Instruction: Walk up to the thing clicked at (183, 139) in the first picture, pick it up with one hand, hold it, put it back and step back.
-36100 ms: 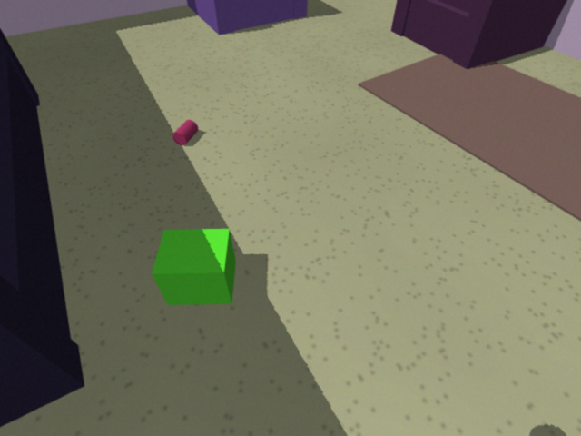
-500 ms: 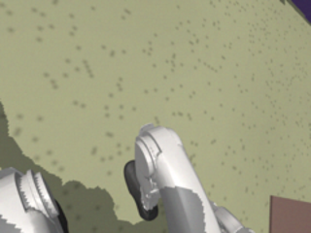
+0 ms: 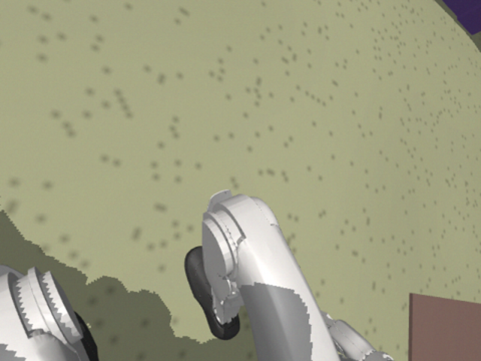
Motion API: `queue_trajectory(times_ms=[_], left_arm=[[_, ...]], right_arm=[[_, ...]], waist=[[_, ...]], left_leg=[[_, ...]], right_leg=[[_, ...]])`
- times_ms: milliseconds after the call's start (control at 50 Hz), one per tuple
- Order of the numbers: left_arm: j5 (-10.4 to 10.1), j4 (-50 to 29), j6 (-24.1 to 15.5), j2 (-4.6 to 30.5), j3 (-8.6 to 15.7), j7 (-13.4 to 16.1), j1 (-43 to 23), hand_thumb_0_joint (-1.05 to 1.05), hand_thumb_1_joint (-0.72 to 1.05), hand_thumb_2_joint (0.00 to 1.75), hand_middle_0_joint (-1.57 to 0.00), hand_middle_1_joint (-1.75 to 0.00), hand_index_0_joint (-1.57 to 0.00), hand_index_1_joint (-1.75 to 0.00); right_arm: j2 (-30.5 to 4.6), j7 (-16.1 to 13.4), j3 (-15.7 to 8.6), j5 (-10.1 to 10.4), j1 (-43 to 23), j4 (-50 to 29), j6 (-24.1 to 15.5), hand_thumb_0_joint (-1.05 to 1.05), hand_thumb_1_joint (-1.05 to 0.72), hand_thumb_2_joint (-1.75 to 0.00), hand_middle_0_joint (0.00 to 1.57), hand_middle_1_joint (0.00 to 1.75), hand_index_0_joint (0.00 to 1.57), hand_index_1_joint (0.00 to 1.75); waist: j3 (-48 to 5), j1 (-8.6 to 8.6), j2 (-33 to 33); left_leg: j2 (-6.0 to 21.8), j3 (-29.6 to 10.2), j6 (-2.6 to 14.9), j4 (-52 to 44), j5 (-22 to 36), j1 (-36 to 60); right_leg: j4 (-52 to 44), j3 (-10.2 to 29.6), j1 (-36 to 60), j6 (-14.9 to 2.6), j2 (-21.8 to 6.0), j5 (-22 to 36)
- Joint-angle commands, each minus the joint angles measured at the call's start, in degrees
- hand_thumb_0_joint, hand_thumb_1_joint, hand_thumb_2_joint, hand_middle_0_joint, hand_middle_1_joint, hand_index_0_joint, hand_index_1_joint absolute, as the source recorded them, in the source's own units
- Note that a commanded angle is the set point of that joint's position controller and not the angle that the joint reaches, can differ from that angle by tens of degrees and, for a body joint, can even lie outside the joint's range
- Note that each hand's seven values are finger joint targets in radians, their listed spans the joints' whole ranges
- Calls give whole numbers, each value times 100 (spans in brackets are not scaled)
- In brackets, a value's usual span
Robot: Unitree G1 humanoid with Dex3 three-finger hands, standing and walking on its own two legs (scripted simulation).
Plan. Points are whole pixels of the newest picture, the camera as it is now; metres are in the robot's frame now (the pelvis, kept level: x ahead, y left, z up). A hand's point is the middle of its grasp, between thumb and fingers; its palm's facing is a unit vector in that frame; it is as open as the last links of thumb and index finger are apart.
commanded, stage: rest palm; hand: left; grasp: from above
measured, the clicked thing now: out of the picture +0.48 +0.35 -0.26
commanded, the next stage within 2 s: close in 0.04 s
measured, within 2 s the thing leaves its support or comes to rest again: leaves its support in 2.00 s
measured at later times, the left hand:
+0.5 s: hand out of the picture +0.46 +0.34 -0.23, palm faces -0.45 -0.13 -0.88, open 13.0 cm
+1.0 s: hand out of the picture +0.46 +0.34 -0.23, palm faces -0.44 -0.12 -0.89, open 11.6 cm
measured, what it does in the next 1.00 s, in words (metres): stands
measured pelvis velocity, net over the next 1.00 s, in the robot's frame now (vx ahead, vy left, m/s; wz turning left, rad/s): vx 0.00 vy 0.00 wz -0.01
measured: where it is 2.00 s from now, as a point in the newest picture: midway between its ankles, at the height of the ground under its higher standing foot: (158, 341)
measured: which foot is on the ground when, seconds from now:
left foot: down 0.00-1.00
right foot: down 0.00-1.00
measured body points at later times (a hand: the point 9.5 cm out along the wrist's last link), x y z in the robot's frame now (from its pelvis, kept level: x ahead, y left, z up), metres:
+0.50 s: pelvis +0.00 +0.00 +0.00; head +0.27 +0.13 +0.33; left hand +0.48 +0.35 -0.18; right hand +0.07 -0.25 -0.06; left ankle +0.06 +0.14 -0.27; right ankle +0.11 -0.12 -0.27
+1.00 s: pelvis +0.00 +0.00 +0.00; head +0.27 +0.13 +0.33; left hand +0.48 +0.35 -0.18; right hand +0.06 -0.25 -0.06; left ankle +0.06 +0.14 -0.27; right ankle +0.11 -0.12 -0.27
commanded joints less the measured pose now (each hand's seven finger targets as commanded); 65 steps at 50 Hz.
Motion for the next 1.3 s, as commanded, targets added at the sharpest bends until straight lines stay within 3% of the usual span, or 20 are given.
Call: queue_trajectory(times_ms=[0,20,60,120,140,200,240,300,560,640,700,760,880,940,980,1080,1160,1180,1220,1280], left_arm=[[-167,-735,53,1332,65,191,-1541,0,-49,107,-10,-103,-8,-104],[-145,-743,61,1565,225,203,-1501,0,-48,108,-11,-103,-10,-104],[-175,-791,66,1226,-9,147,-1494,0,-50,105,-10,-103,-8,-104],[-229,-650,67,1458,181,157,-1361,0,-50,107,-9,-103,-8,-104],[-190,-822,63,1324,34,108,-1477,0,-45,99,-10,-103,-11,-102],[-237,-977,43,1312,34,100,-1506,0,-41,93,-12,-100,-13,-99],[-229,-838,49,1303,29,70,-1486,0,-39,92,-12,-102,-14,-99],[-223,-964,50,1404,93,48,-1491,0,-38,93,-15,-99,-16,-98],[-177,-767,-57,1185,-109,-5,-1449,0,-21,83,-27,-91,-29,-89],[-123,-956,-90,1444,-3,71,-1670,0,-14,79,-32,-89,-34,-87],[-121,-343,-25,1300,-75,75,-1294,0,-11,75,-33,-87,-36,-84],[-155,-794,-43,1416,-24,78,-1568,0,-5,73,-38,-85,-41,-82],[-112,-421,27,1434,-1,90,-1297,0,9,75,-50,-82,-52,-80],[-184,-840,-2,1438,-14,95,-1587,0,13,74,-53,-81,-55,-79],[-146,-504,45,1289,-113,47,-1339,0,15,72,-55,-79,-57,-77],[-187,-957,45,1474,-16,19,-1521,0,23,74,-62,-78,-63,-76],[-201,-655,105,1454,15,-37,-1380,0,26,72,-65,-73,-67,-72],[-225,-926,63,1547,87,-11,-1565,0,28,73,-66,-73,-68,-72],[-204,-360,108,1375,-15,-49,-1164,0,29,72,-68,-71,-69,-70],[-219,-1060,4,1554,27,-30,-1722,0,36,69,-72,-72,-73,-70]], right_arm=[[-1847,-87,-571,63,1129,11,-72,0,-90,-90,20,30,20,30],[-1861,-93,-558,43,1123,34,-74,0,-90,-90,20,30,20,30],[-1777,-66,-552,57,1046,-2,-120,0,-90,-91,20,30,20,30],[-1872,-70,-581,79,1099,12,-107,0,-90,-90,20,30,20,30],[-1849,-71,-581,92,1076,-27,-107,0,-89,-90,20,30,20,30],[-1790,-69,-565,82,1026,-4,-88,0,-89,-90,20,30,20,30],[-1848,-59,-591,82,1103,36,-82,0,-89,-90,20,30,20,30],[-1832,-78,-580,76,1133,23,-27,0,-89,-90,20,30,20,30],[-1821,-88,-530,84,1084,-32,-14,0,-89,-90,20,30,20,30],[-1866,-120,-526,61,1110,-21,-4,0,-89,-90,20,30,20,30],[-1854,-141,-523,62,1059,-55,0,0,-89,-90,20,30,20,30],[-1841,-133,-498,40,1038,-46,-25,0,-89,-90,20,30,20,30],[-1885,-116,-465,29,1136,-46,-9,0,-89,-90,20,30,20,30],[-1848,-128,-466,47,1029,-118,-33,0,-89,-90,20,30,20,30],[-1852,-117,-465,36,1045,-95,-34,0,-89,-90,20,30,20,30],[-1859,-131,-472,59,1083,-114,-41,0,-89,-90,20,30,20,30],[-1909,-111,-493,83,1144,-75,-38,0,-89,-90,20,30,20,30],[-1927,-129,-510,90,1118,-96,-32,0,-89,-90,20,30,20,30],[-1878,-131,-477,88,1072,-85,-24,0,-89,-90,20,30,20,30],[-1882,-166,-463,69,1043,-170,-3,0,-89,-90,20,30,20,30]], waist=[[-3648,-260,2984],[-3840,-187,3118],[-3830,-195,3172],[-3804,-241,3018],[-3861,-225,3041],[-4015,-133,3256],[-3860,-261,3074],[-4000,-169,3118],[-3629,-296,2952],[-3873,-257,3209],[-3442,-321,2858],[-3806,-199,3179],[-3628,-314,2932],[-3712,-202,3169],[-3577,-287,3124],[-3854,-178,3220],[-3640,-290,3033],[-3815,-215,3104],[-3544,-255,2931],[-3926,-183,3187]], left_leg=[[66,742,187,-1371,1142,2826],[72,721,160,-1414,1216,3045],[87,731,139,-1391,1310,3138],[92,711,165,-1396,1176,2944],[84,738,166,-1352,1282,3022],[89,731,124,-1406,1441,3167],[86,722,155,-1353,1336,2986],[93,717,153,-1386,1450,3067],[75,715,161,-1367,1334,2968],[93,681,124,-1436,1363,3171],[92,706,172,-1435,992,2820],[91,681,125,-1440,1302,3095],[104,675,163,-1384,1334,2940],[94,696,129,-1443,1366,3040],[103,675,133,-1455,1306,3026],[84,693,130,-1481,1330,3117],[91,681,156,-1444,1240,2951],[91,675,137,-1432,1319,3015],[94,697,165,-1446,1187,2872],[78,702,144,-1419,1353,3023]], right_leg=[[-1268,-666,1878,-444,200,1542],[-1229,-680,1940,-470,182,1558],[-1167,-682,1869,-480,189,1637],[-1248,-675,1976,-457,211,1536],[-1248,-656,1980,-450,207,1651],[-1206,-693,1986,-477,195,1767],[-1251,-700,1960,-448,201,1703],[-1260,-688,2062,-454,199,1783],[-1232,-694,1884,-452,206,1668],[-1240,-732,1957,-469,195,1665],[-1317,-689,1828,-462,213,1404],[-1224,-730,1875,-469,194,1630],[-1266,-714,1990,-435,219,1681],[-1235,-714,1873,-476,194,1685],[-1223,-725,1856,-478,216,1632],[-1247,-696,1963,-477,200,1641],[-1252,-688,1904,-461,218,1564],[-1264,-706,1920,-474,197,1624],[-1298,-677,1891,-472,217,1522],[-1275,-699,1968,-492,196,1675]])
